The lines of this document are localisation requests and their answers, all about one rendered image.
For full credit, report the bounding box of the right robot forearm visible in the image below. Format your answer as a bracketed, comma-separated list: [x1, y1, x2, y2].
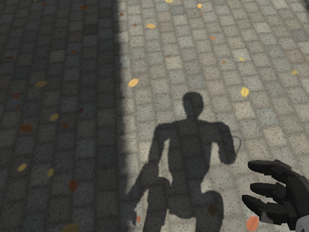
[295, 215, 309, 232]

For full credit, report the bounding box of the robot right hand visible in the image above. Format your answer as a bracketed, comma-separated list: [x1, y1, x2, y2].
[242, 159, 309, 231]

